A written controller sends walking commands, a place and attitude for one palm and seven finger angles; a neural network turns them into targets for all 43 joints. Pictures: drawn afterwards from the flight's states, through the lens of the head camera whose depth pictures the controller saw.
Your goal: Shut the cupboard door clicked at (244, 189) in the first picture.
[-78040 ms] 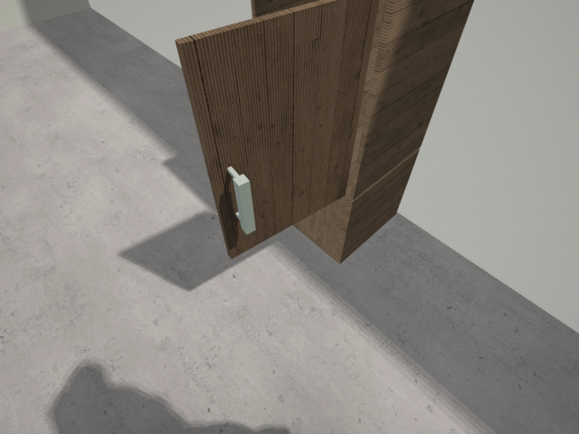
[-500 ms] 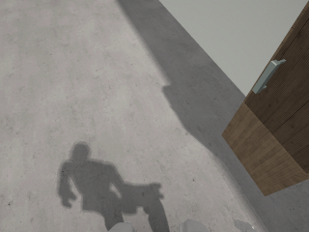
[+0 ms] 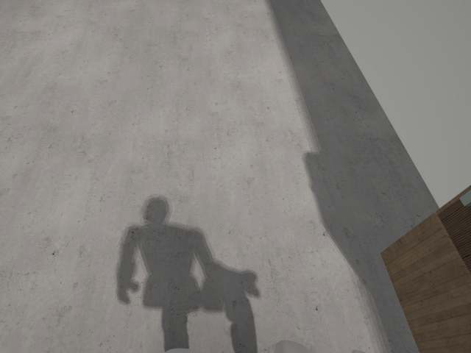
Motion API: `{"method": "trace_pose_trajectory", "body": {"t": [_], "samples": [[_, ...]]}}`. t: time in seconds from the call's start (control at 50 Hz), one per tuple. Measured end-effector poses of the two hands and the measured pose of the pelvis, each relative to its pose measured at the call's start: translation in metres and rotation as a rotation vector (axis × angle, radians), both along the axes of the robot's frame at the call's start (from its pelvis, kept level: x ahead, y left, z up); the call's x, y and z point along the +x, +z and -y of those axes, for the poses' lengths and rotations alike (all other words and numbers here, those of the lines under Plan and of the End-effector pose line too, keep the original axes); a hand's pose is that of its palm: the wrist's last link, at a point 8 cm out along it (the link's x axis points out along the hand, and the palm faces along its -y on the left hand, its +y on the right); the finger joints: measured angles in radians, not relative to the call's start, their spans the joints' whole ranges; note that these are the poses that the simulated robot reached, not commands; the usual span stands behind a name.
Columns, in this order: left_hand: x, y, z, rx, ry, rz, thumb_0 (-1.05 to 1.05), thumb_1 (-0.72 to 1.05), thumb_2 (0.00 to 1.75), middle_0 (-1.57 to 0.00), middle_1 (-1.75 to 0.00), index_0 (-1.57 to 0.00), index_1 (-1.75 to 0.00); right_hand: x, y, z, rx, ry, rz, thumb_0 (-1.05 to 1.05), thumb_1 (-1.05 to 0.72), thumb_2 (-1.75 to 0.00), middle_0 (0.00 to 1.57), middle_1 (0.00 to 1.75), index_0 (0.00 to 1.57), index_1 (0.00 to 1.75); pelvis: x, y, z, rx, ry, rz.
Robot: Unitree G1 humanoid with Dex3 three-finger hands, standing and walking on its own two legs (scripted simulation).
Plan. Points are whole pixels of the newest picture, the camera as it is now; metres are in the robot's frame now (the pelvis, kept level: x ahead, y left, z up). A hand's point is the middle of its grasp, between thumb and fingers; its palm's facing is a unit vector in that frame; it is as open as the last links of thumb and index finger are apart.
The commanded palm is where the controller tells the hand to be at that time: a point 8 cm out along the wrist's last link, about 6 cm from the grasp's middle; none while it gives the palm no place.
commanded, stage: walk to a spot facing it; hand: left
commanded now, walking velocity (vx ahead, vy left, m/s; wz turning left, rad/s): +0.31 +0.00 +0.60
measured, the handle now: out of the picture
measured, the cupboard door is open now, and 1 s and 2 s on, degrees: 0 0 0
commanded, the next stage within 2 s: turn to face it in 0.66 s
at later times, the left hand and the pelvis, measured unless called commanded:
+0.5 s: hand out of the picture +0.10 +0.14 -0.14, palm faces +0.34 -0.91 -0.23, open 7.3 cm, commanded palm none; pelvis +0.13 -0.04 +0.02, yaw +20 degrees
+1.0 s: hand (118, 303) +0.21 +0.24 -0.16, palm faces +0.51 -0.84 -0.21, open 7.3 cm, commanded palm none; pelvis +0.25 +0.04 +0.01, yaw +27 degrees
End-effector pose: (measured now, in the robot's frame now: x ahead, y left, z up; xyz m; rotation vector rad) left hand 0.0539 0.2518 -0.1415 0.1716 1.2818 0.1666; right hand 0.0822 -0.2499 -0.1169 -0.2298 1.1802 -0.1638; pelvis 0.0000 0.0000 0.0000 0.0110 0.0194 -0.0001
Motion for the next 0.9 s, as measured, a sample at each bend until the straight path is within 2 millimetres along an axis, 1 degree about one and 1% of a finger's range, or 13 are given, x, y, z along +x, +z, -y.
{"method": "trace_pose_trajectory", "body": {"t": [0.08,0.18,0.24,0.28,0.32,0.38,0.48,0.54,0.62,0.7,0.74,0.78,0.9], "samples": [[0.014,0.016,-0.004,0.013,0.018,0.031,0.0,0.91,0.9,-0.2,-0.3,-0.2,-0.3,-0.008,0.002,-0.003,0.016,0.012,-0.046,0.01,-0.91,-0.9,0.2,0.3,0.2,0.29,0.011,0.01,0.004,-0.003,0.035,-0.006],[0.05,0.036,0.002,0.043,0.024,0.109,0.0,0.91,0.9,-0.19,-0.3,-0.2,-0.3,-0.016,-0.008,0.008,0.048,0.017,-0.136,0.01,-0.9,-0.9,0.2,0.3,0.21,0.29,0.032,0.013,0.017,-0.001,0.084,-0.008],[0.071,0.04,0.011,0.071,0.031,0.168,0.0,0.91,0.9,-0.19,-0.3,-0.2,-0.3,-0.011,-0.022,0.023,0.064,0.025,-0.188,0.01,-0.9,-0.9,0.2,0.3,0.21,0.3,0.05,0.005,0.031,0.01,0.123,-0.006],[0.076,0.042,0.017,0.093,0.06,0.202,0.0,0.91,0.9,-0.19,-0.3,-0.2,-0.3,0.001,-0.029,0.032,0.064,0.048,-0.218,0.01,-0.9,-0.9,0.2,0.3,0.21,0.29,0.06,0.001,0.038,0.01,0.163,0.003],[0.072,0.045,0.024,0.1,0.107,0.201,0.0,0.91,0.9,-0.2,-0.3,-0.2,-0.3,0.023,-0.027,0.039,0.06,0.085,-0.232,0.01,-0.9,-0.9,0.2,0.3,0.2,0.29,0.071,0.005,0.041,0.017,0.199,0.009],[0.058,0.047,0.036,0.086,0.179,0.144,0.0,0.91,0.9,-0.2,-0.3,-0.2,-0.3,0.069,-0.018,0.041,0.06,0.135,-0.199,0.01,-0.91,-0.9,0.2,0.3,0.2,0.29,0.09,0.014,0.044,0.023,0.247,0.004],[0.028,0.04,0.061,0.029,0.303,0.024,0.0,0.91,0.9,-0.2,-0.3,-0.2,-0.3,0.159,-0.005,0.024,0.062,0.245,-0.116,0.01,-0.91,-0.9,0.19,0.3,0.2,0.29,0.123,0.022,0.042,0.029,0.329,-0.002],[0.007,0.032,0.077,-0.014,0.386,-0.055,0.0,0.91,0.9,-0.2,-0.3,-0.2,-0.3,0.216,-0.001,0.0,0.06,0.338,-0.072,0.01,-0.91,-0.9,0.19,0.29,0.2,0.29,0.142,0.021,0.036,0.024,0.377,0.001],[-0.02,0.022,0.091,-0.071,0.493,-0.172,0.0,0.91,0.9,-0.2,-0.3,-0.2,-0.3,0.293,0.0,-0.049,0.059,0.474,-0.003,0.01,-0.91,-0.9,0.19,0.29,0.2,0.29,0.166,0.013,0.021,0.017,0.429,0.006],[-0.035,0.007,0.087,-0.117,0.564,-0.275,0.0,0.91,0.9,-0.2,-0.3,-0.2,-0.3,0.359,0.0,-0.105,0.057,0.576,0.113,0.01,-0.91,-0.9,0.19,0.29,0.2,0.29,0.192,-0.004,-0.007,0.003,0.459,0.013],[-0.032,-0.002,0.073,-0.118,0.585,-0.296,0.0,0.91,0.9,-0.2,-0.3,-0.2,-0.3,0.38,-0.002,-0.123,0.051,0.599,0.168,0.01,-0.91,-0.9,0.19,0.3,0.2,0.29,0.2,-0.012,-0.018,-0.014,0.479,0.013],[-0.017,-0.006,0.052,-0.087,0.602,-0.266,0.01,0.91,0.9,-0.2,-0.3,-0.2,-0.3,0.388,0.001,-0.133,0.037,0.62,0.174,0.01,-0.91,-0.9,0.19,0.3,0.2,0.29,0.207,-0.011,-0.023,-0.013,0.491,0.016],[0.066,0.005,-0.009,-0.005,0.575,-0.055,0.0,0.91,0.9,-0.19,-0.3,-0.2,-0.3,0.383,0.01,-0.145,0.02,0.614,0.108,0.0,-0.91,-0.9,0.2,0.3,0.2,0.29,0.229,0.006,-0.034,-0.015,0.508,0.019]]}}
